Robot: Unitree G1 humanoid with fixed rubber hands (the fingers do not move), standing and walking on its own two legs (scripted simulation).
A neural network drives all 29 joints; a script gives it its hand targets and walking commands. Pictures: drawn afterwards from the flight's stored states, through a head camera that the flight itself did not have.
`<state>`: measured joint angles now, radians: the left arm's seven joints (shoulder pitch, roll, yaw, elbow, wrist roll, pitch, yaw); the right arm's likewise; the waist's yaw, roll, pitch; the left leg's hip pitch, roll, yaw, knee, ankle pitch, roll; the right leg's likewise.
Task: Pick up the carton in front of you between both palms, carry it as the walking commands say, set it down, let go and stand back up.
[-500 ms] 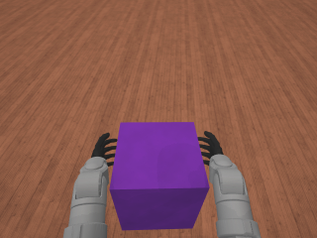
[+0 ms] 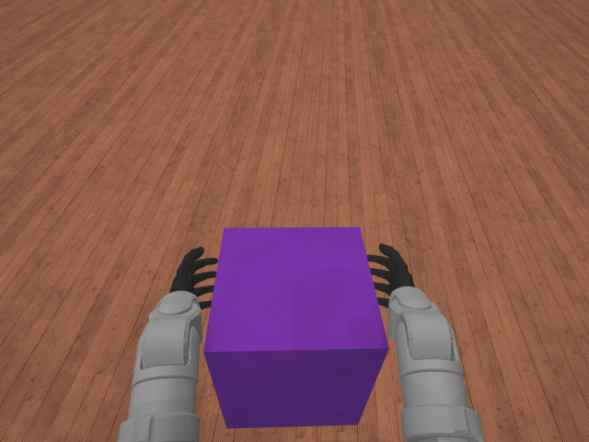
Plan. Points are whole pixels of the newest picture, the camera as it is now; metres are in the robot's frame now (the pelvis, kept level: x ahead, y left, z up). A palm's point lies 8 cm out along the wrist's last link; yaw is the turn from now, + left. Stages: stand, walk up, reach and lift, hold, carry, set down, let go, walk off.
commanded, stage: carry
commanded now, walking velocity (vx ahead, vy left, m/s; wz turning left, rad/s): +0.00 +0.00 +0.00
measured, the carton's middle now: (292, 328) +0.29 +0.00 -0.05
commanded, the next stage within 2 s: hold in 0.22 s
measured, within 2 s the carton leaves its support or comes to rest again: neither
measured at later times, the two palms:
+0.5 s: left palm (156, 326) +0.25 +0.18 +0.05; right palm (379, 294) +0.29 -0.12 +0.05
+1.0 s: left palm (181, 314) +0.28 +0.16 +0.02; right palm (382, 280) +0.33 -0.14 +0.02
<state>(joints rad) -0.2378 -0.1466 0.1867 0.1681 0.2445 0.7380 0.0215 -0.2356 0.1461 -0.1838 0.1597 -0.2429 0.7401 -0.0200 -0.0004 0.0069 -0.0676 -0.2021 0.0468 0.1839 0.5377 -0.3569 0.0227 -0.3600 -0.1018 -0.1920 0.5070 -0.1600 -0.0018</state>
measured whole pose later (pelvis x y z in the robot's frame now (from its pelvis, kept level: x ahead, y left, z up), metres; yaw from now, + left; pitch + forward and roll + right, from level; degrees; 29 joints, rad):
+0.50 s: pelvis -0.01 -0.01 +0.01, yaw +7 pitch -6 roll +0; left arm -0.25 -0.15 0.21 0.23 0.26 0.69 0.01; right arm -0.24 0.15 -0.19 0.20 -0.27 0.71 -0.02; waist 0.01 0.02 0.06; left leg -0.02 -0.02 -0.02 0.39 -0.25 0.02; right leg -0.12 -0.03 0.04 0.35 -0.11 0.04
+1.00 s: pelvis -0.03 -0.06 -0.01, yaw +11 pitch -3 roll +0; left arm -0.63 -0.17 0.57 0.64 0.50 0.49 -0.08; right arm -0.61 0.22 -0.53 0.54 -0.46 0.55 0.01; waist -0.01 0.04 0.12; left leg -0.25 -0.02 -0.14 0.62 -0.32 0.00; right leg -0.32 0.05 0.04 0.57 -0.19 -0.02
